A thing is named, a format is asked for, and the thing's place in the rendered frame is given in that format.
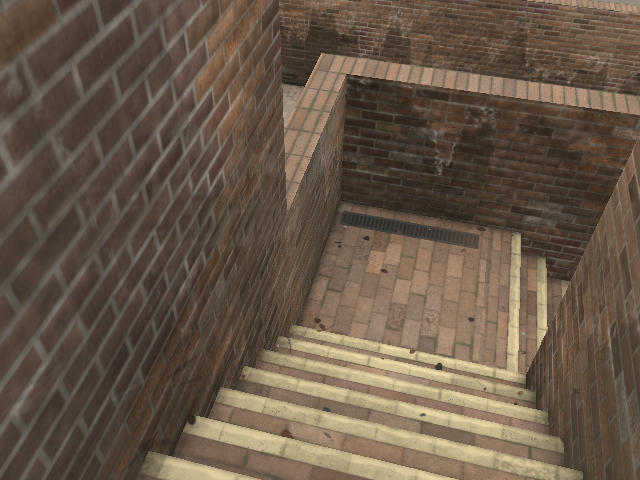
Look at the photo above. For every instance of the stairs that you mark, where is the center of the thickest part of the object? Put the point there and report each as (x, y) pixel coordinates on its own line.
(325, 406)
(540, 297)

